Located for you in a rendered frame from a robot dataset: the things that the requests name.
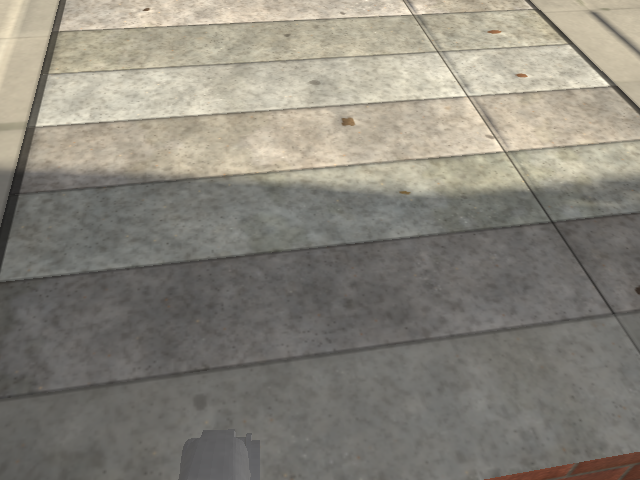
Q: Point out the left robot thigh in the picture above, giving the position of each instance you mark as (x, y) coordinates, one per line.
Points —
(220, 455)

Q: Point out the left robot shin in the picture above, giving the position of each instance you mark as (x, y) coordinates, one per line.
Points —
(187, 443)

